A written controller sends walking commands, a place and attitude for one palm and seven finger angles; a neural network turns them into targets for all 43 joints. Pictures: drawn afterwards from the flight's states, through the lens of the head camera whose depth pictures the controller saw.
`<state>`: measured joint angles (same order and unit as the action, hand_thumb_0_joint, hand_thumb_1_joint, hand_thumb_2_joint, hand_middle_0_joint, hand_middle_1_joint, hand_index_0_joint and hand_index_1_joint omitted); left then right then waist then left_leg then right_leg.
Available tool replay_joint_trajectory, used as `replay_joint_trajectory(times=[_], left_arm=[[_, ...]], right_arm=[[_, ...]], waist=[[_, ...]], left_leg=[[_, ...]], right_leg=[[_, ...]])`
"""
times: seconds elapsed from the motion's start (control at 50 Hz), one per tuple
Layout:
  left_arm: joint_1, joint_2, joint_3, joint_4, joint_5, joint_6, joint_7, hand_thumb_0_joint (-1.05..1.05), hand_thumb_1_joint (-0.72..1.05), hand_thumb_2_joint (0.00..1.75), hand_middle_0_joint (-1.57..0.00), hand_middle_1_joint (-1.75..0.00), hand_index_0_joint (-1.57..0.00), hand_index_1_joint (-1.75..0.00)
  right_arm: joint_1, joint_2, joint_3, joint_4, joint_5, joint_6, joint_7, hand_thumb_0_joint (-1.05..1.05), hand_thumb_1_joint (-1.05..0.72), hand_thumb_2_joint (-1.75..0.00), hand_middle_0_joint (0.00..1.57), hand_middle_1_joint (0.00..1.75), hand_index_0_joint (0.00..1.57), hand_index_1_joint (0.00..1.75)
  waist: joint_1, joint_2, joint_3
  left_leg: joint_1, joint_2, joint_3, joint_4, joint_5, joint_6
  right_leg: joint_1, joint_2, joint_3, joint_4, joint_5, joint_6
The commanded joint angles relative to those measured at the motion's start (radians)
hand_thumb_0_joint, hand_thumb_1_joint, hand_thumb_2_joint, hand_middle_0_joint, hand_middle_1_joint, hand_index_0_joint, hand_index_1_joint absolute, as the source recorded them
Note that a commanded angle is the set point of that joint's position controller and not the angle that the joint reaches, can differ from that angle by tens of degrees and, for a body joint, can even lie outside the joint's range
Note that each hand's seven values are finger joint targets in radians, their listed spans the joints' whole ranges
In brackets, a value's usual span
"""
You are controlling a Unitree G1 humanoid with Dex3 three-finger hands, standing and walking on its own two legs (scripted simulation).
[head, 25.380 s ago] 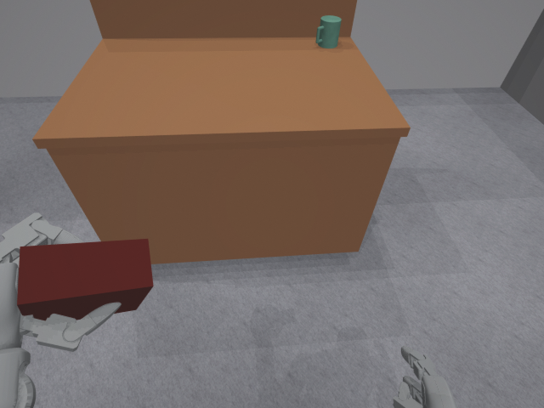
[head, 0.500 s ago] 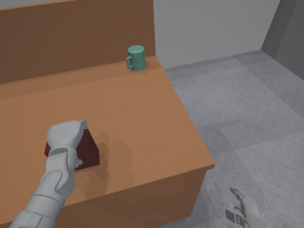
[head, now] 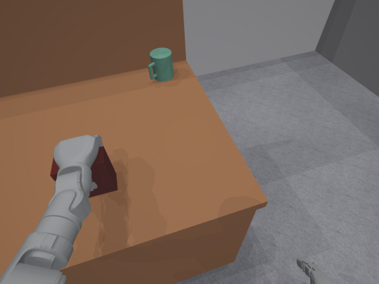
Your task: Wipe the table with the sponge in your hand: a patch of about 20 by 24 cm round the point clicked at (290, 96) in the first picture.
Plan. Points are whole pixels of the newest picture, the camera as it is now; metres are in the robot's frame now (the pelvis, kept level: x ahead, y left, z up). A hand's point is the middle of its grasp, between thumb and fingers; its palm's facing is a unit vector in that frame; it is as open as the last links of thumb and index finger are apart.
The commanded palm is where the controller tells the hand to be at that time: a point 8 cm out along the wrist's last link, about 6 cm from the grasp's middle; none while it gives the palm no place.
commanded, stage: wipe forward along the first lane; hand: left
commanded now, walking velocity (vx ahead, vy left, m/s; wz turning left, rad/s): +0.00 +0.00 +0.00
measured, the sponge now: (89, 179) +0.34 +0.29 -0.01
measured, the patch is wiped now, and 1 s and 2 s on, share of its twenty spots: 0.10 0.25 0.55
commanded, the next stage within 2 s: slide across to the middle lane in 0.82 s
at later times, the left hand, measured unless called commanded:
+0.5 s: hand (86, 152) +0.39 +0.30 +0.04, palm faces -0.12 +0.00 -0.99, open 9.3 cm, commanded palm +0.38 +0.30 +0.07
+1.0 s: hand (83, 138) +0.43 +0.32 +0.04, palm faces -0.14 +0.02 -0.99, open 9.3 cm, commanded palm +0.42 +0.31 +0.08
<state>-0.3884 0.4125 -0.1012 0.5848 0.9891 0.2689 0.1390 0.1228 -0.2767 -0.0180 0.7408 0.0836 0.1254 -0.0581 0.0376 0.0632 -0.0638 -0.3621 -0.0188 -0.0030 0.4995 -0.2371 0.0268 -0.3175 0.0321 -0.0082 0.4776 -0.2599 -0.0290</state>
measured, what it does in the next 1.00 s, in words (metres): stands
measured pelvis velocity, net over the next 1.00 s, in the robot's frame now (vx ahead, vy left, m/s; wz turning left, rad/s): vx -0.02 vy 0.01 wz -0.02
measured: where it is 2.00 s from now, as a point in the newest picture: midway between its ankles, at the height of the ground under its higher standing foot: outside the picture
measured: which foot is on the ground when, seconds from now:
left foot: down 0.00-1.00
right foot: down 0.00-1.00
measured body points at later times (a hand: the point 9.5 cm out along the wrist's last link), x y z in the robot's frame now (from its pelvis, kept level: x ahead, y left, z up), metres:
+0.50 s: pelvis -0.02 +0.00 -0.01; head +0.03 -0.01 +0.44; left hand +0.39 +0.29 +0.09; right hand +0.09 -0.26 -0.14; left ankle +0.01 +0.10 -0.74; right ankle -0.01 -0.10 -0.74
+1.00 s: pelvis -0.02 +0.01 -0.01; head +0.06 +0.01 +0.43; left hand +0.44 +0.32 +0.09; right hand +0.02 -0.28 -0.14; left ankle +0.01 +0.10 -0.74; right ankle -0.01 -0.10 -0.74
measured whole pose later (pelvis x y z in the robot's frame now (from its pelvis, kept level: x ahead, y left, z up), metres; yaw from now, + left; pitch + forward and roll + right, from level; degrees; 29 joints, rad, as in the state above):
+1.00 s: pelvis -0.02 +0.01 -0.01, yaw -1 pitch +14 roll -2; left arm -0.83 0.62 -0.01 1.14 1.06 0.12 0.18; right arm 0.27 -0.29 -0.03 0.76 0.07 0.11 -0.03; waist -0.09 0.04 -0.10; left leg -0.63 0.01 0.00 0.64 -0.26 0.03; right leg -0.57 0.06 -0.01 0.56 -0.25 -0.02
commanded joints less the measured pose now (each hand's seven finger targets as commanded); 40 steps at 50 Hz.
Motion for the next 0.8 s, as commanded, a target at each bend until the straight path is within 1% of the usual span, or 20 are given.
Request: replay_joint_trajectory(times=[0.0,0.02,0.06,0.1,0.14,0.2,0.24,0.28,0.3,0.32,0.44,0.46,0.5,0.52,0.58,0.6,0.62,0.68,0.7,0.78], left_arm=[[-0.311,0.256,0.103,-0.034,0.032,-0.001,0.036,0.00,0.10,1.30,-1.20,-1.60,-1.20,-1.60],[-0.343,0.244,0.077,-0.012,0.037,-0.005,0.035,0.00,0.10,1.30,-1.20,-1.60,-1.20,-1.60],[-0.383,0.224,0.055,0.008,0.048,-0.017,0.036,0.00,0.10,1.30,-1.20,-1.60,-1.20,-1.60],[-0.376,0.257,0.091,0.026,0.051,-0.028,0.040,0.00,0.10,1.30,-1.20,-1.60,-1.20,-1.60],[-0.397,0.242,0.071,0.068,0.052,-0.037,0.045,0.00,0.10,1.30,-1.20,-1.60,-1.20,-1.60],[-0.435,0.279,0.100,0.126,0.056,-0.051,0.051,0.00,0.10,1.30,-1.20,-1.60,-1.20,-1.60],[-0.486,0.248,0.058,0.145,0.066,-0.062,0.058,0.00,0.10,1.30,-1.20,-1.60,-1.20,-1.60],[-0.545,0.270,0.055,0.185,0.082,-0.067,0.066,0.00,0.10,1.30,-1.20,-1.60,-1.20,-1.60],[-0.563,0.295,0.084,0.189,0.081,-0.072,0.071,0.00,0.10,1.30,-1.20,-1.60,-1.20,-1.60],[-0.583,0.285,0.062,0.203,0.084,-0.075,0.074,0.00,0.10,1.30,-1.20,-1.60,-1.20,-1.60],[-0.606,0.321,0.091,0.271,0.070,-0.093,0.093,0.00,0.10,1.30,-1.20,-1.60,-1.20,-1.60],[-0.624,0.320,0.082,0.284,0.071,-0.093,0.094,0.00,0.10,1.30,-1.20,-1.60,-1.20,-1.60],[-0.625,0.383,0.134,0.311,0.077,-0.096,0.098,0.00,0.10,1.30,-1.20,-1.60,-1.20,-1.60],[-0.638,0.365,0.105,0.321,0.083,-0.099,0.096,0.00,0.10,1.30,-1.20,-1.60,-1.20,-1.60],[-0.641,0.362,0.099,0.341,0.087,-0.105,0.101,0.00,0.10,1.30,-1.20,-1.60,-1.20,-1.60],[-0.641,0.418,0.150,0.351,0.085,-0.109,0.102,0.00,0.10,1.30,-1.20,-1.60,-1.20,-1.60],[-0.654,0.405,0.123,0.351,0.083,-0.111,0.100,0.00,0.10,1.30,-1.20,-1.60,-1.20,-1.60],[-0.705,0.450,0.134,0.390,0.093,-0.113,0.099,0.00,0.10,1.30,-1.20,-1.60,-1.20,-1.60],[-0.715,0.456,0.147,0.377,0.089,-0.122,0.098,0.00,0.10,1.30,-1.20,-1.60,-1.20,-1.60],[-0.735,0.477,0.136,0.420,0.106,-0.123,0.097,0.00,0.10,1.30,-1.20,-1.60,-1.20,-1.60]], right_arm=[[-0.087,-0.139,-0.039,-0.130,-0.002,-0.036,-0.010,0.00,-0.90,-0.90,0.20,0.30,0.20,0.30],[-0.078,-0.137,-0.035,-0.129,-0.002,-0.032,-0.011,0.00,-0.90,-0.90,0.20,0.30,0.20,0.30],[-0.068,-0.135,-0.039,-0.126,-0.003,-0.033,-0.008,0.00,-0.90,-0.90,0.20,0.30,0.20,0.30],[-0.063,-0.139,-0.040,-0.128,-0.004,-0.030,-0.008,0.00,-0.90,-0.90,0.20,0.30,0.20,0.30],[-0.043,-0.135,-0.040,-0.127,-0.005,-0.026,-0.007,0.00,-0.90,-0.90,0.20,0.30,0.20,0.30],[-0.032,-0.144,-0.039,-0.121,-0.004,-0.020,-0.007,0.00,-0.90,-0.90,0.20,0.30,0.20,0.30],[-0.017,-0.139,-0.039,-0.121,-0.005,-0.020,-0.006,0.00,-0.90,-0.90,0.20,0.30,0.20,0.30],[-0.005,-0.144,-0.038,-0.111,-0.005,-0.020,-0.006,0.00,-0.90,-0.90,0.20,0.30,0.20,0.30],[-0.001,-0.145,-0.041,-0.108,-0.005,-0.021,-0.007,0.00,-0.90,-0.90,0.20,0.30,0.20,0.30],[0.012,-0.146,-0.041,-0.106,-0.007,-0.021,-0.008,0.00,-0.90,-0.90,0.20,0.30,0.20,0.30],[0.052,-0.150,-0.046,-0.096,-0.010,-0.020,-0.005,0.00,-0.90,-0.90,0.20,0.30,0.20,0.30],[0.058,-0.151,-0.045,-0.090,-0.009,-0.019,-0.004,0.00,-0.90,-0.90,0.20,0.30,0.20,0.30],[0.065,-0.160,-0.046,-0.084,-0.011,-0.018,-0.003,0.00,-0.90,-0.90,0.20,0.30,0.20,0.30],[0.079,-0.159,-0.045,-0.084,-0.010,-0.017,-0.002,0.00,-0.90,-0.90,0.20,0.30,0.20,0.30],[0.094,-0.160,-0.050,-0.081,-0.010,-0.019,0.004,0.00,-0.90,-0.90,0.20,0.30,0.20,0.30],[0.097,-0.166,-0.050,-0.073,-0.011,-0.019,0.003,0.00,-0.90,-0.90,0.20,0.30,0.20,0.30],[0.107,-0.166,-0.049,-0.077,-0.011,-0.018,0.004,0.00,-0.90,-0.90,0.20,0.30,0.20,0.30],[0.122,-0.173,-0.046,-0.068,-0.007,-0.021,0.004,0.00,-0.90,-0.90,0.20,0.30,0.20,0.30],[0.122,-0.171,-0.047,-0.067,-0.008,-0.025,0.005,0.00,-0.90,-0.90,0.20,0.30,0.20,0.30],[0.154,-0.176,-0.049,-0.064,-0.009,-0.026,0.009,0.00,-0.90,-0.90,0.20,0.30,0.20,0.30]], waist=[[-0.009,-0.100,-0.237],[-0.025,-0.094,-0.222],[-0.031,-0.102,-0.228],[-0.017,-0.063,-0.251],[-0.031,-0.081,-0.249],[-0.037,-0.108,-0.240],[-0.054,-0.087,-0.230],[-0.067,-0.082,-0.219],[-0.062,-0.076,-0.233],[-0.070,-0.075,-0.244],[-0.074,-0.075,-0.314],[-0.084,-0.088,-0.313],[-0.072,-0.072,-0.313],[-0.085,-0.077,-0.305],[-0.090,-0.079,-0.306],[-0.080,-0.067,-0.313],[-0.090,-0.067,-0.314],[-0.109,-0.083,-0.278],[-0.096,-0.034,-0.297],[-0.114,-0.039,-0.313]], left_leg=[[0.113,-0.005,-0.035,-0.028,0.191,0.025],[0.102,-0.006,-0.031,-0.025,0.174,0.026],[0.102,-0.003,-0.031,-0.017,0.172,0.025],[0.104,-0.003,-0.037,-0.018,0.179,0.022],[0.091,-0.001,-0.030,-0.005,0.174,0.024],[0.052,-0.001,-0.038,-0.006,0.150,0.022],[0.055,0.002,-0.034,0.002,0.127,0.024],[0.037,0.003,-0.035,0.005,0.093,0.025],[0.037,0.005,-0.045,0.003,0.093,0.025],[0.037,0.006,-0.041,0.008,0.083,0.025],[0.012,0.006,-0.032,0.036,0.109,0.028],[0.005,0.008,-0.029,0.040,0.102,0.029],[-0.018,0.007,-0.036,0.039,0.106,0.029],[-0.024,0.007,-0.034,0.044,0.097,0.029],[-0.036,0.007,-0.026,0.051,0.085,0.033],[-0.043,0.009,-0.033,0.050,0.098,0.032],[-0.049,0.006,-0.026,0.056,0.091,0.034],[-0.085,0.009,-0.026,0.054,0.050,0.035],[-0.076,0.008,-0.028,0.051,0.065,0.034],[-0.080,0.010,-0.024,0.066,0.063,0.036]], right_leg=[[0.048,-0.010,0.046,-0.055,0.249,-0.037],[0.036,-0.012,0.031,-0.054,0.228,-0.033],[0.014,-0.012,0.032,-0.050,0.223,-0.032],[0.014,-0.010,0.036,-0.045,0.218,-0.041],[0.007,-0.012,0.026,-0.040,0.222,-0.035],[-0.008,-0.010,0.028,-0.035,0.197,-0.034],[-0.048,-0.011,0.018,-0.035,0.159,-0.030],[-0.079,-0.010,0.023,-0.036,0.117,-0.030],[-0.083,-0.008,0.022,-0.033,0.106,-0.034],[-0.089,-0.008,0.016,-0.028,0.096,-0.030],[-0.062,-0.008,0.026,-0.017,0.148,-0.025],[-0.064,-0.008,0.029,-0.018,0.150,-0.021],[-0.060,-0.007,0.037,-0.016,0.157,-0.027],[-0.070,-0.007,0.028,-0.011,0.146,-0.023],[-0.076,-0.006,0.038,-0.017,0.144,-0.021],[-0.068,-0.005,0.041,-0.013,0.159,-0.027],[-0.065,-0.006,0.038,-0.011,0.160,-0.021],[-0.093,-0.006,0.040,-0.017,0.118,-0.017],[-0.092,-0.005,0.044,-0.014,0.127,-0.024],[-0.108,-0.002,0.040,-0.008,0.119,-0.019]])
